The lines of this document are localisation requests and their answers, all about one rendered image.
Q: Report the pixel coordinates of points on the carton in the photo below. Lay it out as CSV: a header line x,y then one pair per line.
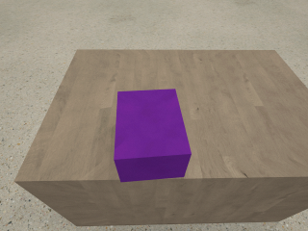
x,y
151,141

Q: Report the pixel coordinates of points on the pedestal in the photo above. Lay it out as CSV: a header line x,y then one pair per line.
x,y
246,117

